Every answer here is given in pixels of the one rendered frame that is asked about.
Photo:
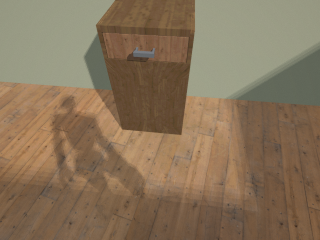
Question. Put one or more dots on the drawer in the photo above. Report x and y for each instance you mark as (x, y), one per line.
(167, 48)

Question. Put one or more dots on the handle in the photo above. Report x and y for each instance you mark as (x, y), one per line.
(144, 54)

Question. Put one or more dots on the cabinet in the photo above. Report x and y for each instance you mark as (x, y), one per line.
(150, 96)

